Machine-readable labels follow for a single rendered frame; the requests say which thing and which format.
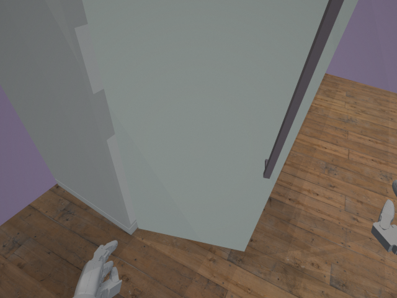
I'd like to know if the robot left hand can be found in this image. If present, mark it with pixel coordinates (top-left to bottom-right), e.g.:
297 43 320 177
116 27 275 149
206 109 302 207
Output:
74 240 122 298

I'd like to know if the handle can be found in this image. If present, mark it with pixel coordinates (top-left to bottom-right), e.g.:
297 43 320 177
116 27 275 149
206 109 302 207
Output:
264 0 344 179

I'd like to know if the fridge door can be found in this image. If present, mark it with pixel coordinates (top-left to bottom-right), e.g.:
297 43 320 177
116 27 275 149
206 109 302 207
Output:
82 0 358 251

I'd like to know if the robot right hand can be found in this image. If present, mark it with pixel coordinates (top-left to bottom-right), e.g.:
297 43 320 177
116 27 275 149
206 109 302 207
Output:
371 180 397 255

